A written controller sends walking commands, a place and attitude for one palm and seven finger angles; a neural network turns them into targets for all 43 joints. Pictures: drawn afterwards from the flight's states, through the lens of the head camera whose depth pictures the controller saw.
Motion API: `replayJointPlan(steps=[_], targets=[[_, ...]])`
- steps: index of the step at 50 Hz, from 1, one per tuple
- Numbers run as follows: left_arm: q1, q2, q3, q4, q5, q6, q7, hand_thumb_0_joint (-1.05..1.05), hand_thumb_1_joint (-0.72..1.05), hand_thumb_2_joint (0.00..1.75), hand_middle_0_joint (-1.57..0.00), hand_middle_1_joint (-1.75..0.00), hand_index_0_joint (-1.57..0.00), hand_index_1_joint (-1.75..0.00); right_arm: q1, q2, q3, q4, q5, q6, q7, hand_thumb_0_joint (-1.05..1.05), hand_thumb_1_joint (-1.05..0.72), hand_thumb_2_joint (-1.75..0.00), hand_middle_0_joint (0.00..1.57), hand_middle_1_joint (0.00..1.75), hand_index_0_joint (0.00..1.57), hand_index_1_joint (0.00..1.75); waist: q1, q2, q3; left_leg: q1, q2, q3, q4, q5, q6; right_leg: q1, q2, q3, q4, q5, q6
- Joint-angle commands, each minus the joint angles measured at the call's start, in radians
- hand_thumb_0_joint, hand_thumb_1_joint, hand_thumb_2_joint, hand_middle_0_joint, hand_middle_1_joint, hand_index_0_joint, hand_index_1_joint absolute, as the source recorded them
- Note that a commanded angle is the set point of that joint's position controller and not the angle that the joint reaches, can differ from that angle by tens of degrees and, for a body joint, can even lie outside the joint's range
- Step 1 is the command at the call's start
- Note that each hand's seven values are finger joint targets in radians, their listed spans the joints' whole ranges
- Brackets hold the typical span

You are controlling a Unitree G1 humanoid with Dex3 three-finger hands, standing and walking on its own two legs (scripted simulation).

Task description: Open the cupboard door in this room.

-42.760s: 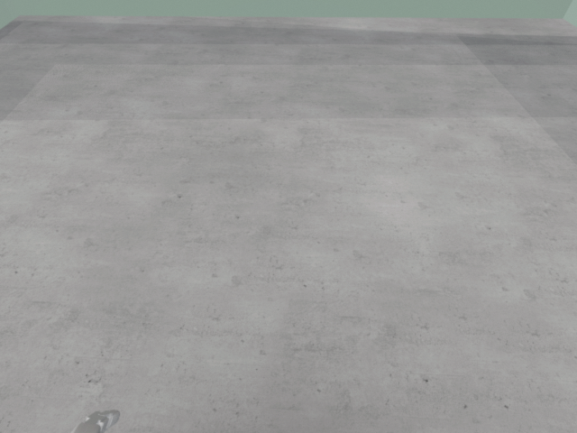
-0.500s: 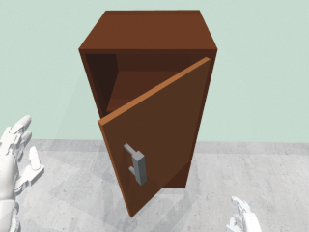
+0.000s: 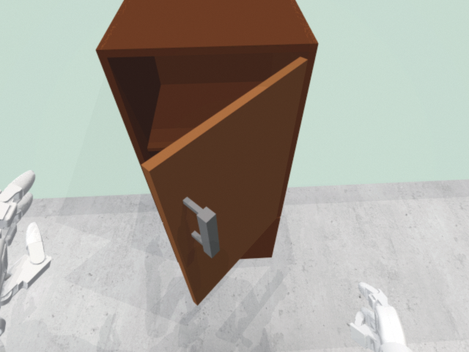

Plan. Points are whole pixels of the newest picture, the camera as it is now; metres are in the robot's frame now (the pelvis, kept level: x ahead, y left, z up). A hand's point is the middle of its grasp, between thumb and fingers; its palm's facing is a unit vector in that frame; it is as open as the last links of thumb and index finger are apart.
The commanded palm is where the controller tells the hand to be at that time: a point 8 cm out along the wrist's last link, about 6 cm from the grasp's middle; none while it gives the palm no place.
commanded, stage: step back with the hand held close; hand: left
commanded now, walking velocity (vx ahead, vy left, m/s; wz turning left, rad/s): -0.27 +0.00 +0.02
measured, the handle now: (201, 227) +0.32 +0.09 +0.03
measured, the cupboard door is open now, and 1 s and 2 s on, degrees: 46 46 46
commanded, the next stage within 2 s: stop stepping back and stand still in 0.72 s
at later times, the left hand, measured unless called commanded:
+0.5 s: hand out of the picture +0.08 +0.28 +0.16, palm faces +0.51 -0.72 -0.47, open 7.4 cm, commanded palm +0.02 +0.32 +0.17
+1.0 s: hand out of the picture -0.02 +0.27 +0.17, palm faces +0.42 -0.79 -0.45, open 7.4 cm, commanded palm -0.06 +0.31 +0.17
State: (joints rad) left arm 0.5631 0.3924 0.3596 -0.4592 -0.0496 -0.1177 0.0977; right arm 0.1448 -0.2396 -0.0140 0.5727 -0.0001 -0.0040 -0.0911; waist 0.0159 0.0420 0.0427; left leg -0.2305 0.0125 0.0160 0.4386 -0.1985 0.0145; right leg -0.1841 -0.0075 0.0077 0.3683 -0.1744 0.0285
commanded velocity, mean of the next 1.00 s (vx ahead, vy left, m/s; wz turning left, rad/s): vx -0.20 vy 0.01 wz -0.04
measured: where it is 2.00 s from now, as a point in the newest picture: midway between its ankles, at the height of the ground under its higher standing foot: outside the picture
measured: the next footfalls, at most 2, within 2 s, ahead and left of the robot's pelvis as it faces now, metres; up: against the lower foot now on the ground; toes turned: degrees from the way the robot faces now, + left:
right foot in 0.86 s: -0.24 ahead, -0.13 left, +0.00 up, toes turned +1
left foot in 1.02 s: -0.13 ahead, +0.10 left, +0.00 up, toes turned +3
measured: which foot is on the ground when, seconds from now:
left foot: down 0.00-0.84, up 0.86-1.00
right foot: down 0.00-0.58, up 0.60-0.84, down 0.86-1.00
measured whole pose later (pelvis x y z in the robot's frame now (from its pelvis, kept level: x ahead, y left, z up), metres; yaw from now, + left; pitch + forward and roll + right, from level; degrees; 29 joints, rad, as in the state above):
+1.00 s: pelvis -0.20 +0.01 -0.01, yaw +0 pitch +1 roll +0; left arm 0.56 0.45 0.43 -0.59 -0.04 -0.22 0.14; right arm 0.21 -0.18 0.03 0.65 0.00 -0.12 -0.07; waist 0.04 -0.07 -0.02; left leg -0.47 -0.01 0.08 0.76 -0.25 -0.01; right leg -0.16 -0.02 0.03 0.54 -0.40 0.02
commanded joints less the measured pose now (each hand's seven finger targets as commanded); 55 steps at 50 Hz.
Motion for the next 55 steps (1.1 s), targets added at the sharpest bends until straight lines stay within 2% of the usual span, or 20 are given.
replayJointPlan(steps=[1, 11, 17, 22, 24, 27, 29, 30, 33, 39, 41, 42, 43, 44, 46, 47, 49, 51, 53, 55], targets=[[-0.015, 0.218, 0.191, -0.233, -0.004, -0.076, 0.04, 0.0, 0.9, 0.9, -0.2, -0.3, -0.2, -0.3, -0.091, -0.099, -0.038, -0.175, 0.007, -0.037, -0.015, 0.0, -0.9, -0.9, 0.2, 0.3, 0.2, 0.3, 0.004, -0.034, -0.212, 0.071, 0.046, -0.031, -0.024, 0.31, 0.019, 0.035, -0.031, 0.0, 0.008, 0.286, -0.01], [-0.05, 0.18, 0.178, -0.228, 0.035, -0.125, 0.057, 0.0, 0.9, 0.9, -0.2, -0.3, -0.2, -0.3, -0.075, -0.132, -0.041, -0.192, 0.009, -0.078, -0.012, 0.0, -0.9, -0.9, 0.2, 0.3, 0.2, 0.3, -0.002, 0.089, -0.077, -0.382, 0.119, -0.14, -0.188, -0.367, 0.083, 0.163, 0.017, 0.013, 0.161, -0.024, -0.005], [-0.079, 0.208, 0.221, -0.295, 0.061, -0.159, 0.062, 0.0, 0.9, 0.9, -0.2, -0.3, -0.2, -0.3, -0.054, -0.132, -0.049, -0.195, 0.004, -0.113, -0.006, 0.0, -0.9, -0.9, 0.2, 0.3, 0.2, 0.3, -0.003, 0.111, -0.095, -0.518, 0.137, -0.188, -0.165, -0.523, 0.111, 0.214, 0.04, 0.043, 0.258, -0.058, -0.008], [-0.056, 0.22, 0.223, -0.323, 0.036, -0.178, 0.07, 0.0, 0.9, 0.9, -0.2, -0.3, -0.2, -0.3, -0.005, -0.107, -0.056, -0.153, -0.002, -0.129, 0.003, 0.0, -0.9, -0.9, 0.2, 0.3, 0.2, 0.3, -0.026, -0.107, -0.094, -0.099, -0.014, -0.038, 0.284, -0.301, 0.012, -0.325, -0.141, 0.276, -0.071, -0.328, -0.116], [-0.095, 0.202, 0.186, -0.317, 0.028, -0.171, 0.081, 0.0, 0.9, 0.9, -0.2, -0.3, -0.2, -0.3, -0.005, -0.085, -0.044, -0.116, -0.008, -0.121, 0.008, 0.0, -0.9, -0.9, 0.2, 0.3, 0.2, 0.3, -0.035, -0.192, -0.103, 0.066, -0.022, -0.023, 0.413, -0.2, -0.011, -0.487, -0.214, 0.26, -0.112, -0.33, -0.144], [-0.145, 0.199, 0.175, -0.295, 0.026, -0.169, 0.088, 0.0, 0.9, 0.9, -0.2, -0.3, -0.2, -0.3, -0.027, -0.103, -0.04, -0.113, -0.005, -0.125, -0.009, 0.0, -0.9, -0.9, 0.2, 0.3, 0.2, 0.3, -0.045, -0.025, -0.042, 0.019, 0.045, -0.111, 0.133, -0.256, 0.02, -0.487, -0.095, 0.125, 0.038, -0.321, -0.068], [-0.151, 0.195, 0.215, -0.315, 0.033, -0.177, 0.091, 0.0, 0.9, 0.9, -0.2, -0.3, -0.2, -0.3, -0.058, -0.132, -0.041, -0.138, -0.01, -0.149, -0.018, 0.0, -0.9, -0.9, 0.2, 0.3, 0.2, 0.3, -0.03, 0.33, -0.077, -0.406, 0.311, -0.457, -0.316, -0.667, 0.129, -0.125, 0.104, 0.0, 0.594, -0.272, 0.006], [-0.19, 0.217, 0.237, -0.314, 0.049, -0.177, 0.095, 0.0, 0.9, 0.9, -0.2, -0.3, -0.2, -0.3, -0.044, -0.105, -0.045, -0.125, -0.019, -0.163, -0.017, 0.0, -0.9, -0.9, 0.2, 0.3, 0.2, 0.3, -0.035, 0.315, -0.101, -0.498, 0.378, -0.509, -0.385, -0.644, 0.176, -0.045, 0.114, 0.041, 0.873, -0.281, 0.005], [-0.128, 0.229, 0.249, -0.279, 0.027, -0.181, 0.088, 0.0, 0.9, 0.9, -0.2, -0.3, -0.2, -0.3, -0.059, -0.104, -0.072, -0.105, -0.009, -0.177, 0.009, 0.0, -0.9, -0.9, 0.2, 0.3, 0.2, 0.3, -0.011, 0.066, -0.171, -0.279, 0.327, -0.324, -0.228, -0.385, 0.154, -0.148, 0.096, 0.055, 0.881, -0.318, -0.007], [-0.091, 0.185, 0.167, -0.351, -0.01, -0.158, 0.07, 0.0, 0.9, 0.9, -0.2, -0.3, -0.2, -0.3, -0.058, -0.081, -0.048, -0.086, 0.0, -0.188, 0.044, 0.0, -0.9, -0.9, 0.2, 0.3, 0.2, 0.3, 0.001, 0.277, -0.188, -0.154, 0.205, -0.087, -0.284, -0.341, -0.009, -0.019, 0.11, -0.128, 0.314, -0.432, -0.06], [-0.098, 0.224, 0.184, -0.347, -0.016, -0.172, 0.058, 0.0, 0.9, 0.9, -0.2, -0.3, -0.2, -0.3, -0.026, -0.065, -0.048, -0.063, -0.001, -0.182, 0.043, 0.0, -0.9, -0.9, 0.2, 0.3, 0.2, 0.3, -0.002, 0.039, -0.194, 0.003, 0.107, 0.026, 0.064, -0.186, -0.082, -0.156, -0.058, 0.059, -0.106, -0.397, -0.137], [-0.078, 0.27, 0.212, -0.348, -0.01, -0.173, 0.065, 0.0, 0.9, 0.9, -0.2, -0.3, -0.2, -0.3, 0.004, -0.05, -0.045, -0.043, 0.004, -0.172, 0.039, 0.0, -0.9, -0.9, 0.2, 0.3, 0.2, 0.3, -0.007, -0.193, -0.175, 0.045, 0.014, 0.026, 0.408, -0.118, -0.089, -0.341, -0.276, 0.356, -0.246, -0.316, -0.209], [-0.109, 0.295, 0.209, -0.374, -0.012, -0.181, 0.067, 0.0, 0.9, 0.9, -0.2, -0.3, -0.2, -0.3, -0.055, -0.062, -0.034, -0.06, -0.002, -0.17, 0.033, 0.0, -0.9, -0.9, 0.2, 0.3, 0.2, 0.3, 0.014, -0.249, -0.086, -0.132, -0.033, 0.007, 0.651, -0.204, -0.076, -0.342, -0.364, 0.404, -0.238, -0.067, -0.237], [-0.142, 0.347, 0.269, -0.396, -0.008, -0.19, 0.083, 0.0, 0.9, 0.9, -0.2, -0.3, -0.2, -0.3, -0.052, -0.055, -0.014, -0.069, -0.016, -0.173, 0.034, 0.0, -0.9, -0.9, 0.2, 0.3, 0.2, 0.3, -0.002, -0.192, -0.138, -0.291, -0.017, 0.006, 0.723, -0.219, -0.069, -0.16, -0.369, 0.271, -0.121, 0.364, -0.223], [-0.128, 0.243, 0.205, -0.267, 0.003, -0.15, 0.066, 0.0, 0.9, 0.9, -0.2, -0.3, -0.2, -0.3, -0.026, -0.053, -0.017, -0.09, 0.018, -0.177, 0.015, 0.0, -0.9, -0.9, 0.2, 0.3, 0.2, 0.3, -0.013, -0.328, -0.192, -0.326, 0.004, -0.008, 0.557, -0.163, -0.041, 0.091, -0.248, 0.161, 0.064, 0.692, -0.168], [-0.118, 0.261, 0.234, -0.268, 0.0, -0.126, 0.066, 0.0, 0.9, 0.9, -0.2, -0.3, -0.2, -0.3, -0.062, -0.056, -0.016, -0.108, 0.018, -0.175, 0.003, 0.0, -0.9, -0.9, 0.2, 0.3, 0.2, 0.3, -0.014, -0.342, -0.195, -0.206, 0.024, -0.005, 0.385, -0.121, -0.019, 0.042, -0.223, 0.121, 0.109, 0.611, -0.146], [-0.055, 0.186, 0.197, -0.187, -0.007, -0.105, 0.064, 0.0, 0.9, 0.9, -0.2, -0.3, -0.2, -0.3, -0.045, -0.065, 0.0, -0.082, 0.011, -0.173, -0.018, 0.0, -0.9, -0.9, 0.2, 0.3, 0.2, 0.3, -0.045, -0.079, -0.152, 0.033, -0.022, 0.049, 0.046, 0.089, 0.0, -0.046, -0.142, 0.033, 0.172, 0.425, -0.079], [-0.085, 0.197, 0.186, -0.252, -0.005, -0.119, 0.071, 0.0, 0.9, 0.9, -0.2, -0.3, -0.2, -0.3, -0.014, -0.107, -0.012, -0.091, 0.005, -0.194, -0.012, 0.0, -0.9, -0.9, 0.2, 0.3, 0.2, 0.3, -0.027, 0.276, -0.178, 0.2, 0.198, -0.207, -0.081, 0.424, 0.044, -0.201, -0.021, -0.024, 0.386, -0.166, -0.014], [-0.142, 0.201, 0.169, -0.233, -0.001, -0.14, 0.066, 0.0, 0.9, 0.9, -0.2, -0.3, -0.2, -0.3, 0.007, -0.116, -0.026, -0.088, 0.0, -0.219, 0.002, 0.0, -0.9, -0.9, 0.2, 0.3, 0.2, 0.3, -0.025, 0.092, -0.123, 0.101, 0.293, -0.399, -0.195, 0.178, 0.127, -0.219, 0.034, 0.039, 0.476, -0.39, -0.01], [-0.105, 0.232, 0.194, -0.275, 0.0, -0.135, 0.068, 0.0, 0.9, 0.9, -0.2, -0.3, -0.2, -0.3, -0.004, -0.093, -0.017, -0.075, -0.017, -0.23, 0.005, 0.0, -0.9, -0.9, 0.2, 0.3, 0.2, 0.3, -0.036, 0.099, -0.148, 0.103, 0.283, -0.392, -0.244, 0.075, 0.072, -0.218, 0.004, 0.032, 0.504, -0.312, -0.014]])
